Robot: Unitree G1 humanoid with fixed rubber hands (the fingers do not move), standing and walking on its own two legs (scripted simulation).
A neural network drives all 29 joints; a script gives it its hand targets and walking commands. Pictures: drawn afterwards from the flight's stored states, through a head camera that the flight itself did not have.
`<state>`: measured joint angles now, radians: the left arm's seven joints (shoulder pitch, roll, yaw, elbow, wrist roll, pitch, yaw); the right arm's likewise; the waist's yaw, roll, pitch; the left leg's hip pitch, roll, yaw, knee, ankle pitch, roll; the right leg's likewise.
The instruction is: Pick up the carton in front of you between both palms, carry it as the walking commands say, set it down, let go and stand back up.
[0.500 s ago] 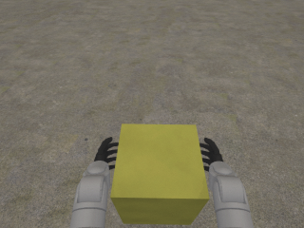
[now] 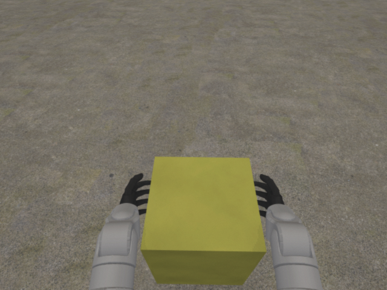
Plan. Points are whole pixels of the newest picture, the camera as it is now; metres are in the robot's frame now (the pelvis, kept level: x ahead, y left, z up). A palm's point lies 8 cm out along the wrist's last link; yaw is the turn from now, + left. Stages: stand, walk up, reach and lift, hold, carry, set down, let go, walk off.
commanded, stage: carry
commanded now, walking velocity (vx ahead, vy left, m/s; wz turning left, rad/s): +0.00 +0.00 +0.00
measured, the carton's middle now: (200, 224) +0.29 +0.00 -0.04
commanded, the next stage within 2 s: hold in 0.38 s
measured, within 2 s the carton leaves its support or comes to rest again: neither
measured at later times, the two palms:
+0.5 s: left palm (120, 217) +0.26 +0.17 +0.04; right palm (267, 214) +0.28 -0.13 +0.04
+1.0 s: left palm (133, 224) +0.31 +0.17 -0.07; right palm (250, 212) +0.34 -0.13 -0.08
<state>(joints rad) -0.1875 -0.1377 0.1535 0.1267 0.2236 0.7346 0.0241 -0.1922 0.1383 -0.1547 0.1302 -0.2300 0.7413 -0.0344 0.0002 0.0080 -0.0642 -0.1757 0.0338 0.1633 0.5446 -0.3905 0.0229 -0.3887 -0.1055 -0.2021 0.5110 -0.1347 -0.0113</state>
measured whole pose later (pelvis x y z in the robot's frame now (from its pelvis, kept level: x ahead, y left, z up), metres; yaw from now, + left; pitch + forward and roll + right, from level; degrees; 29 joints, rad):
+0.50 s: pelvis -0.01 +0.00 +0.01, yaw +5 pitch -3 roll -1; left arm -0.19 -0.14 0.13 0.18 0.23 0.67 0.01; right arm -0.14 0.13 -0.15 0.09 -0.23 0.71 -0.04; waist -0.02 0.03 0.04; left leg -0.06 -0.01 0.04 0.44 -0.32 0.03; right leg -0.23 -0.03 0.02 0.38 -0.08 0.02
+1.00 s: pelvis -0.05 -0.06 -0.03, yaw +12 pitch +13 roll +1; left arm -0.70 -0.12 0.52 0.67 0.43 0.27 -0.07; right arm -0.63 0.20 -0.52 0.51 -0.42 0.33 -0.02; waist -0.02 0.03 0.13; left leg -0.69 -0.04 -0.11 0.82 -0.37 -0.03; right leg -0.80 0.03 0.08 0.75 -0.18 0.01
